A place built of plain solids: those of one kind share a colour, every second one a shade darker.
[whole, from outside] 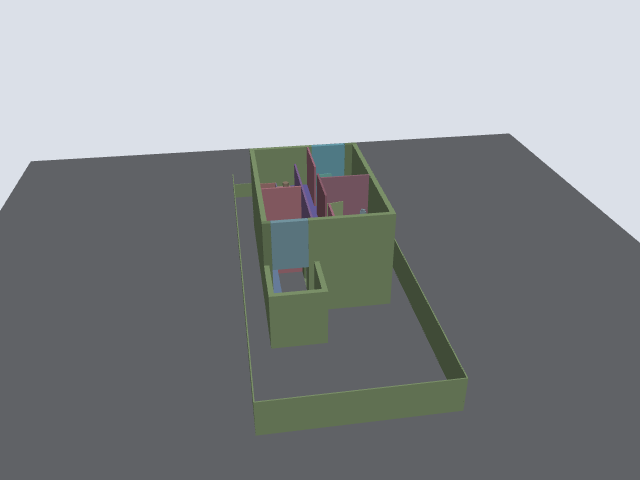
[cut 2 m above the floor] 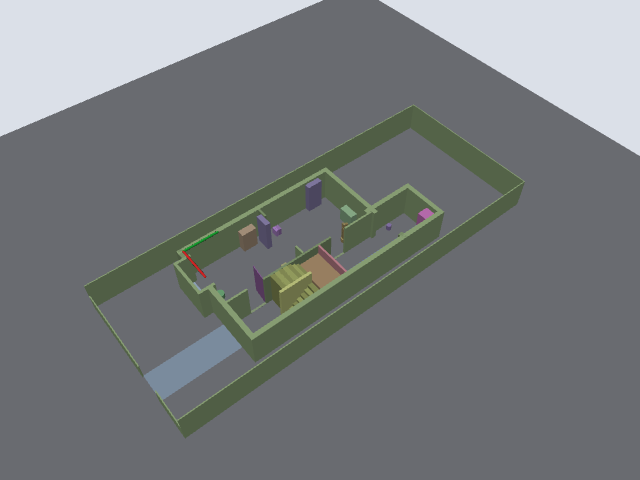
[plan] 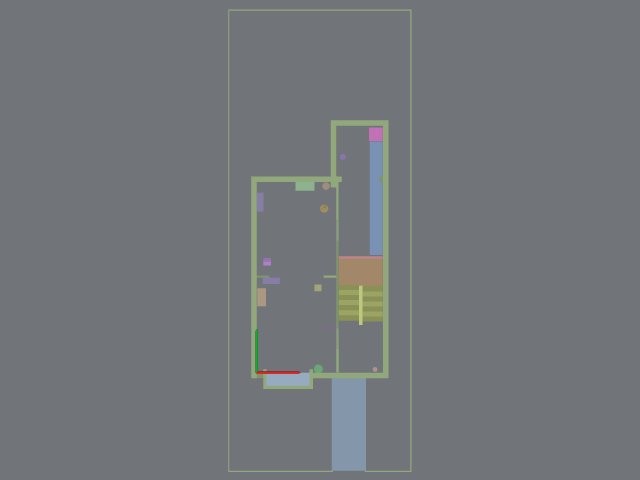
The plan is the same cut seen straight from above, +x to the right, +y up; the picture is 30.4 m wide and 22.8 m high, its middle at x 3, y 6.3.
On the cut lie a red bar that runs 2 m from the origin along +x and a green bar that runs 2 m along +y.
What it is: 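A detached two-storey house, 6.0 m wide inside and 9.1 m deep with a one-storey outshot of 2.7 m behind the kitchen; a hall 2.10 m wide with a dog-leg stair of 16 risers of 177 mm on goings of 239 mm; a through lounge; a bay window at the front; upstairs three bedrooms and a bathroom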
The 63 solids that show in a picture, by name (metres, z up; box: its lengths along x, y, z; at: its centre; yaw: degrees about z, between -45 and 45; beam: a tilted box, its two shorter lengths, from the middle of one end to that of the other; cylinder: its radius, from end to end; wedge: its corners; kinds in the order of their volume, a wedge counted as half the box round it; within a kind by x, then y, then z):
{
 "wall_1": {"box": [0.06, 21.97, 1.85], "at": [-1.33, 6.26, 0.88]},
 "wall_2": {"box": [0.26, 9.59, 5.37], "at": [-0.13, 4.53, 2.63]},
 "wall_3": {"box": [0.73, 0.26, 5.37], "at": [0.1, -0.13, 2.63]},
 "wall_4": {"box": [0.16, 0.94, 3.0], "at": [0.38, -0.31, 1.45]},
 "wall_5": {"box": [4.98, 0.06, 1.05], "at": [1.13, -4.69, 0.47]},
 "wall_6": {"box": [2.36, 0.16, 3.0], "at": [1.48, -0.7, 1.45]},
 "wall_7": {"box": [4.3, 0.26, 5.37], "at": [1.89, 9.19, 2.63]},
 "wall_8": {"box": [0.16, 0.94, 3.0], "at": [2.58, -0.31, 1.45]},
 "wall_9": {"box": [8.71, 0.06, 1.85], "at": [2.99, 17.22, 0.88]},
 "wall_10": {"box": [0.6, 0.11, 2.75], "at": [3.48, 4.56, 1.32]},
 "wall_11": {"box": [0.26, 3.2, 3.05], "at": [3.64, 10.39, 1.47]},
 "wall_12": {"box": [0.11, 1.16, 2.75], "at": [3.83, 0.58, 1.32]},
 "wall_13": {"box": [0.11, 4.18, 2.75], "at": [3.83, 4.19, 1.32]},
 "wall_14": {"box": [0.11, 1.85, 2.75], "at": [3.83, 8.13, 1.32]},
 "wall_15": {"box": [3.75, 0.26, 5.37], "at": [4.38, -0.13, 2.63]},
 "wall_16": {"box": [2.74, 0.26, 3.05], "at": [4.88, 11.86, 1.47]},
 "wall_17": {"box": [0.41, 0.26, 5.37], "at": [6.04, 9.19, 2.63]},
 "wall_18": {"box": [0.26, 9.59, 5.37], "at": [6.12, 4.53, 2.63]},
 "wall_19": {"box": [0.26, 3.2, 3.05], "at": [6.12, 10.39, 1.47]},
 "wall_20": {"box": [2.22, 0.06, 1.05], "at": [6.24, -4.69, 0.47]},
 "wall_21": {"box": [0.06, 21.97, 1.85], "at": [7.32, 6.26, 0.88]},
 "tread_1": {"box": [0.97, 0.27, 2.68], "at": [4.37, 2.59, 1.32]},
 "tread_2": {"box": [0.97, 0.27, 2.5], "at": [4.37, 2.83, 1.23]},
 "tread_3": {"box": [0.97, 0.27, 2.32], "at": [4.37, 3.07, 1.14]},
 "tread_4": {"box": [0.97, 0.27, 2.15], "at": [4.37, 3.31, 1.05]},
 "tread_5": {"box": [0.97, 0.27, 1.97], "at": [4.37, 3.55, 0.96]},
 "tread_6": {"box": [0.97, 0.27, 1.79], "at": [4.37, 3.79, 0.88]},
 "tread_7": {"box": [0.97, 0.27, 1.62], "at": [4.37, 4.03, 0.79]},
 "tread_8": {"box": [0.97, 0.27, 0.2], "at": [5.5, 2.56, 0.08]},
 "tread_9": {"box": [0.97, 0.27, 0.37], "at": [5.5, 2.8, 0.17]},
 "tread_10": {"box": [0.97, 0.27, 0.55], "at": [5.5, 3.04, 0.26]},
 "tread_11": {"box": [0.97, 0.27, 0.73], "at": [5.5, 3.28, 0.34]},
 "tread_12": {"box": [0.97, 0.27, 0.91], "at": [5.5, 3.52, 0.43]},
 "tread_13": {"box": [0.97, 0.27, 1.08], "at": [5.5, 3.75, 0.52]},
 "tread_14": {"box": [0.97, 0.27, 1.26], "at": [5.5, 3.99, 0.61]},
 "upper_floor_rooms_1": {"box": [3.89, 9.07, 0.14], "at": [1.94, 4.53, 2.77]},
 "ground_1": {"box": [2.04, 0.62, 0.5], "at": [1.48, -0.31, -0.25]},
 "ground_2": {"box": [1.63, 4.4, 0.5], "at": [4.37, -2.46, -0.25]},
 "half_landing_1": {"box": [2.1, 1.29, 1.44], "at": [4.94, 4.78, 0.7]},
 "corridor_wall_1": {"box": [0.11, 3.04, 2.62], "at": [2.76, 1.52, 4.01]},
 "corridor_wall_2": {"box": [0.11, 2.82, 2.62], "at": [2.76, 5.38, 4.01]},
 "corridor_wall_3": {"box": [0.11, 1.33, 2.62], "at": [2.76, 8.39, 4.01]},
 "landing_wall_1": {"box": [0.11, 6.6, 2.62], "at": [3.83, 5.76, 4.01]},
 "front_wall_over_bay_1": {"box": [2.04, 0.26, 2.62], "at": [1.48, -0.13, 4.01]},
 "landing_end_wall_1": {"box": [2.1, 0.11, 5.37], "at": [4.94, 5.48, 2.63]},
 "back_wall_over_outshot_1": {"box": [1.8, 0.26, 2.62], "at": [4.94, 9.19, 4.01]},
 "stair_spine_1": {"box": [0.16, 1.87, 3.89], "at": [4.94, 3.19, 1.89]},
 "shelf_1": {"box": [0.32, 0.9, 1.91], "at": [0.16, 8.1, 0.91]},
 "shelf_2": {"box": [0.8, 0.3, 1.97], "at": [0.68, 4.36, 0.94]},
 "bedrooms_wall_1": {"box": [2.71, 0.11, 2.62], "at": [1.35, 4.56, 4.01]},
 "fridge_freezer_1": {"box": [0.65, 0.65, 1.85], "at": [5.66, 11.33, 0.88]},
 "slotfit_storage_1": {"box": [0.42, 0.86, 1.34], "at": [0.23, 3.58, 0.62]},
 "dresser_1": {"box": [0.9, 0.42, 0.92], "at": [2.29, 8.85, 0.41]},
 "worktop_1": {"box": [0.62, 5.39, 0.04], "at": [5.68, 8.28, 0.88]},
 "void_board_front_1": {"box": [1.13, 0.06, 1.09], "at": [5.42, 1.53, 3.24]},
 "door_leaf_bedroom_front_1": {"box": [0.9, 0.04, 2.05], "at": [2.26, 3.04, 3.81], "yaw": 0.2},
 "door_leaf_bedroom_rear_1": {"box": [0.9, 0.04, 2.05], "at": [2.27, 6.7, 3.81], "yaw": 12.1},
 "door_leaf_front_room_1": {"box": [0.9, 0.04, 2.05], "at": [3.33, 2.14, 0.97], "yaw": -6.2},
 "slotfit_front_seat_1": {"box": [0.34, 0.34, 0.6], "at": [2.9, 4.03, 0.25]},
 "floor_lamp_1": {"cylinder": 0.21, "from": [2.93, 0.17, 1.25], "to": [2.93, 0.17, 1.55]},
 "plant_pot_1": {"cylinder": 0.18, "from": [3.29, 8.86, 0.0], "to": [3.29, 8.86, 0.38]},
 "threshold_1": {"box": [0.12, 0.93, 0.06], "at": [3.83, 1.63, -0.02]},
 "threshold_2": {"box": [0.12, 0.93, 0.06], "at": [3.83, 6.74, -0.02]}
}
